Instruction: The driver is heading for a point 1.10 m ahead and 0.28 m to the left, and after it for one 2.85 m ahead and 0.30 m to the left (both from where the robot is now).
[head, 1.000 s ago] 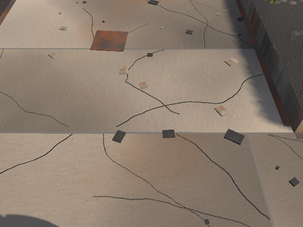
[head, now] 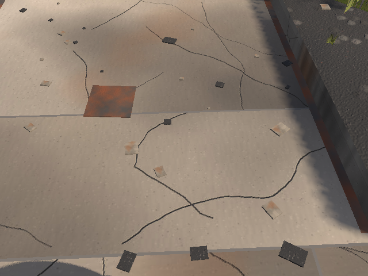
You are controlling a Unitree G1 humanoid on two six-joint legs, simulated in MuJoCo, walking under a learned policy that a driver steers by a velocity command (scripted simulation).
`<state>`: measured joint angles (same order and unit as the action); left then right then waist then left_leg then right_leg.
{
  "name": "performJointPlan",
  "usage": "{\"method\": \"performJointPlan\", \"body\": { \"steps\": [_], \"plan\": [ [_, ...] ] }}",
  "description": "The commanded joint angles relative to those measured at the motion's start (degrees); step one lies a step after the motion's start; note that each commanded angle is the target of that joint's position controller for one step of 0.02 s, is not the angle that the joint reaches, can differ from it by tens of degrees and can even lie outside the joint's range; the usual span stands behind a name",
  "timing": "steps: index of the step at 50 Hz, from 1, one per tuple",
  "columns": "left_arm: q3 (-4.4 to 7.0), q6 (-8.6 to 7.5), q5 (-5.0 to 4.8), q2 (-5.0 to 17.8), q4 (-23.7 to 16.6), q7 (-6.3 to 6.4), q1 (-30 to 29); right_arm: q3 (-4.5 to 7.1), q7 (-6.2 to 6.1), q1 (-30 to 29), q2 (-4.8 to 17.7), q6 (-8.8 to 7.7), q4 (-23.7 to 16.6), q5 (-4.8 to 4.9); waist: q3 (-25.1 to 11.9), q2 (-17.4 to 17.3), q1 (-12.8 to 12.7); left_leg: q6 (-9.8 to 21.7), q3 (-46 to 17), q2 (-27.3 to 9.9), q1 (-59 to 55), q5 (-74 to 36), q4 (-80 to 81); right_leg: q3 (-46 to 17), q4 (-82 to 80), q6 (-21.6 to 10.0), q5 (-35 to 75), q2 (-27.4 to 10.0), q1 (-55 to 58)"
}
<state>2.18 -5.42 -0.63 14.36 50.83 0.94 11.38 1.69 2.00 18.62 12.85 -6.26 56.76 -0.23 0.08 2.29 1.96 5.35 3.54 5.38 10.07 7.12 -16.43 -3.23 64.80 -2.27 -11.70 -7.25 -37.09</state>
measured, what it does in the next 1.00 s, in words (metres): walks ahead, turning left: right foot, then left foot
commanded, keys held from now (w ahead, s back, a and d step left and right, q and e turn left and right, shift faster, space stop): w+q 0.74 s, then q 0.22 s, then e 0.04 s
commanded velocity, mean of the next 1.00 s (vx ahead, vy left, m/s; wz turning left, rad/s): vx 0.45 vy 0.00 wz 0.47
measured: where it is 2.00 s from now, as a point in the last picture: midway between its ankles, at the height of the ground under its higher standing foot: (155, 262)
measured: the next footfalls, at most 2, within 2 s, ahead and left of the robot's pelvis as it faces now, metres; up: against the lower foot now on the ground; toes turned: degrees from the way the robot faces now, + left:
right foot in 0.28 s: +0.32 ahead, -0.15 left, +0.00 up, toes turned +8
left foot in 0.82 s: +0.51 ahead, +0.18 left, +0.00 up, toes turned +30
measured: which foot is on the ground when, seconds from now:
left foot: down 0.00-0.28, up 0.30-0.80, down 0.82-1.00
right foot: up 0.00-0.26, down 0.28-0.82, up 0.84-1.00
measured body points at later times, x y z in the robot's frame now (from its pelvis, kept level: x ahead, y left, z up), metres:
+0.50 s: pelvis +0.26 -0.06 +0.00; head +0.28 -0.07 +0.45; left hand +0.25 +0.22 -0.12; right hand +0.43 -0.30 -0.12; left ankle +0.25 +0.10 -0.65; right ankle +0.28 -0.16 -0.74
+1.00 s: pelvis +0.45 +0.08 -0.01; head +0.49 +0.12 +0.44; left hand +0.43 +0.39 -0.13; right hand +0.72 -0.08 -0.11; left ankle +0.47 +0.16 -0.74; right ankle +0.52 -0.08 -0.65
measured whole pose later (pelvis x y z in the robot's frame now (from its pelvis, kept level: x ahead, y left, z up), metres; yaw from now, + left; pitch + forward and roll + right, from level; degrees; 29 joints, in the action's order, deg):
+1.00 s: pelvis +0.45 +0.08 -0.01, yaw +32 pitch +3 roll -1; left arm 3.6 -4.3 0.2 17.3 44.7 1.7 7.3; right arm 4.5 1.6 10.5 16.2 -2.0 39.9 0.0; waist 4.4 1.5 0.1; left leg 6.0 -0.3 5.4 22.0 7.3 -26.9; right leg -2.7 69.5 2.8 -23.3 -4.5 -33.1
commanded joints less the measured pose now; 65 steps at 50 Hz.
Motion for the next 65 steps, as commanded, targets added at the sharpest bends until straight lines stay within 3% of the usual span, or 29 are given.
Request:
{"method": "performJointPlan", "body": {
  "steps": [1,8,11,13,14,15,16,17,18,19,21,25,31,35,37,39,40,41,42,43,44,45,46,47,50,55,59,62,65],
  "plan": [
    [0.72,0.04,0.91,2.58,-3.06,0.49,0.85,1.2,-1.19,-1.77,7.5,-0.82,-3.3,0.26,3.43,-4.1,-2.55,10.04,-13.81,-15.68,6.21,-2.94,11.62,-0.12,-9.47,1.82,8.63,-1.89,-1.22],
    [0.32,-1.37,-0.46,2.63,-6.92,-1.07,-13.3,1.98,-2.46,5.7,9.56,0.74,-2.42,1.75,3.49,-5.75,2.16,7.24,-14.74,-15.57,-0.16,-0.23,6.52,1.17,-33.0,3.83,15.01,3.67,5.27],
    [1.13,-2.31,-0.7,5.24,-7.42,-1.67,-12.08,2.54,-2.95,5.5,10.14,1.54,-2.75,1.81,2.61,-7.18,0.12,5.86,-18.76,-17.45,-3.42,1.92,1.63,0.15,-37.96,2.7,9.65,4.42,10.44],
    [2.79,-2.82,-0.44,8.28,-4.81,-1.26,-1.95,2.21,-3.02,4.01,8.7,1.96,-3.8,1.43,-2.39,-7.15,-5.06,3.71,-17.95,-14.01,-1.23,-4.2,-8.77,0.98,-40.27,0.45,5.32,4.82,24.37],
    [4.02,-3.13,0.42,12.39,-3.29,-0.77,8.34,1.09,-2.78,2.26,5.42,1.79,-5.84,0.64,-10.87,-1.81,-9.39,1.58,-13.89,-9.28,6.92,0.34,-25.85,-7.36,-39.61,-3.22,3.75,-4.33,39.81],
    [5.28,-2.35,1.19,17.37,-2.45,-0.8,13.58,-0.39,-2.72,7.69,-0.42,0.69,-7.87,1.41,-17.7,15.05,-7.33,-1.96,-6.12,-1.01,28.47,20.82,-45.05,-30.29,-44.14,-10.98,-3.56,-17.37,58.61],
    [4.01,-2.44,1.45,12.21,-2.99,-1.01,12.86,0.56,-2.69,8.55,4.57,0.1,-7.51,2.68,-18.09,14.13,-7.24,-1.9,-11.97,-3.98,35.14,24.92,-56.0,-39.19,-47.42,-12.23,-9.29,-18.5,57.51],
    [2.79,-2.55,1.12,7.75,-4.12,-1.07,8.83,1.74,-2.73,5.07,8.56,0.2,-8.03,3.18,-11.47,7.95,-6.85,-1.48,-13.04,-6.51,37.04,19.83,-58.67,-29.82,-47.52,-9.72,-6.81,-16.67,50.86],
    [2.17,-2.4,0.89,6.18,-4.71,-1.28,4.74,2.01,-2.88,2.69,8.34,0.65,-8.3,2.82,-7.62,3.52,-5.32,-1.89,-11.66,-9.01,34.72,14.8,-57.84,-21.02,-48.63,-7.92,-1.23,-13.79,43.44],
    [1.88,-2.17,0.84,4.97,-4.65,-1.47,1.96,2.29,-2.96,1.15,7.55,1.06,-8.79,2.19,-4.43,2.31,-4.06,-2.25,-11.26,-10.47,33.03,11.29,-55.12,-15.65,-50.66,-7.04,2.45,-11.28,37.88],
    [1.67,-2.15,1.16,3.92,-3.76,-1.51,0.63,2.59,-2.47,1.32,5.47,2.45,-9.32,2.15,-1.55,4.24,-2.17,-2.66,-10.04,-12.23,28.92,7.56,-52.16,-7.2,-53.91,-6.12,7.78,-8.08,31.72],
    [2.77,-2.39,1.29,6.26,-1.83,-0.9,2.84,2.66,-2.04,-2.35,3.96,3.9,-12.26,1.83,0.53,1.6,-1.87,-3.64,-9.97,-12.79,32.42,2.12,-47.68,0.43,-56.03,-7.89,17.0,-8.51,31.24],
    [3.54,-1.34,1.02,8.87,-0.94,0.12,4.81,2.21,-0.24,-13.26,3.38,3.62,-16.76,1.43,3.48,0.77,-4.8,-3.41,-5.99,-12.19,32.3,-9.05,-30.2,9.13,-57.08,-6.8,16.03,-8.47,34.03],
    [4.03,-0.14,0.03,10.23,0.2,0.22,7.68,2.0,1.13,-19.49,3.43,3.69,-20.22,1.68,5.61,0.85,-6.36,-1.75,-2.67,-11.53,32.61,-5.42,-24.06,12.13,-54.9,-5.68,17.03,-10.28,39.88],
    [4.38,0.57,-0.4,11.42,0.18,0.22,7.23,2.39,1.65,-19.88,4.33,3.81,-21.43,1.7,4.98,1.66,-5.27,-0.03,-0.11,-9.7,29.23,-0.3,-22.13,14.01,-51.07,-4.64,26.19,-10.72,41.8],
    [4.81,1.6,-0.63,13.16,-0.67,0.7,5.36,3.93,1.7,-13.69,7.01,3.92,-20.79,1.28,0.6,3.73,-0.95,2.0,3.97,-4.43,18.52,4.01,-20.72,16.06,-38.59,-3.05,50.06,-9.45,41.36],
    [4.71,2.09,-0.92,13.15,-1.27,0.94,4.14,5.55,1.39,-4.43,9.73,3.73,-18.34,1.2,-4.18,2.67,3.95,3.71,4.77,-1.27,6.25,-1.54,-15.59,17.27,-26.48,-1.22,52.84,-7.03,38.03],
    [4.25,1.69,-0.19,12.13,-2.55,1.07,4.45,7.52,0.03,3.38,14.47,4.01,-16.43,0.85,-8.97,-2.4,7.27,6.37,-3.24,-5.02,-10.65,-13.92,-13.46,17.07,-9.44,2.56,36.25,-3.86,24.64],
    [1.57,0.19,2.77,3.26,-5.41,0.04,11.03,8.1,-0.86,0.86,21.76,3.96,-17.61,0.02,-14.98,-19.06,-1.1,16.33,-30.67,-22.28,-30.73,-34.3,-15.66,13.01,12.39,6.29,-24.95,6.72,-0.56],
    [1.83,-1.65,0.86,7.58,-5.41,-0.72,8.97,7.19,-0.53,3.13,18.92,3.72,-19.99,-0.33,-27.77,-11.68,3.14,21.3,-44.33,-27.6,-32.3,-30.78,-8.79,-0.64,19.79,5.81,-28.27,8.08,-2.42],
    [2.55,-1.89,-1.31,9.48,-7.37,-0.65,2.23,6.22,-0.1,0.74,15.61,3.34,-19.92,-0.37,-20.96,-6.87,3.63,18.23,-35.66,-24.99,-27.23,-33.36,-7.6,-1.7,19.21,4.7,-22.51,5.71,-5.53],
    [2.23,-1.71,-0.76,8.64,-7.82,0.0,0.7,5.66,-0.14,-2.95,13.13,3.14,-19.93,0.93,-13.5,-3.45,1.48,15.07,-28.33,-21.68,-18.37,-31.19,-7.06,-0.79,14.14,4.25,-17.06,3.58,-6.16],
    [2.55,-1.02,0.51,8.91,-7.07,0.79,0.89,5.08,-0.38,-6.73,11.21,3.27,-20.68,1.52,-9.32,-1.93,-0.68,12.87,-24.21,-19.21,-10.11,-29.88,-5.81,-0.69,10.56,4.62,-13.79,1.78,-3.64],
    [3.05,0.0,0.96,9.7,-7.28,1.14,2.06,4.76,-0.6,-8.89,10.46,3.45,-21.42,0.96,-8.02,-2.91,-2.86,12.2,-22.03,-17.75,-3.4,-30.32,-4.18,-1.24,8.31,4.66,-11.97,0.93,0.71],
    [2.82,2.19,1.11,7.46,-6.95,1.33,5.39,4.51,-0.93,-9.76,10.41,3.02,-21.29,-0.23,-8.71,-4.34,-5.13,11.96,-16.59,-16.32,3.22,-38.14,-2.75,0.12,3.23,5.48,-7.78,1.81,5.67],
    [1.72,3.13,0.95,4.6,-7.03,1.06,1.69,2.51,-2.14,-9.12,6.69,2.94,-17.88,-0.64,-8.88,-6.5,-3.76,7.98,-9.42,-14.31,2.54,-34.54,-1.48,-0.33,-12.63,5.7,4.02,0.25,8.18],
    [1.93,3.55,0.06,5.99,-7.94,0.36,-2.55,2.62,-2.52,-9.17,8.67,3.04,-15.49,-1.87,-5.71,-7.34,-1.47,6.92,-8.97,-15.85,1.84,-25.25,0.83,0.11,-21.67,5.1,6.3,1.08,11.43],
    [2.58,4.0,-0.14,7.64,-10.14,0.03,-4.91,3.39,-2.97,-7.95,10.91,4.25,-14.1,-1.12,-3.17,-7.43,-0.17,8.74,-11.74,-19.33,-3.88,-22.57,-0.88,0.36,-21.82,4.53,-3.22,2.22,6.27],
    [2.54,4.47,-0.16,6.74,-11.67,-0.58,-5.4,3.72,-4.1,-7.01,11.0,6.0,-14.01,-0.21,-2.85,-6.86,0.39,10.06,-14.42,-22.8,-9.7,-24.06,-3.72,0.99,-20.81,4.23,-10.87,2.82,2.64]
  ]
}}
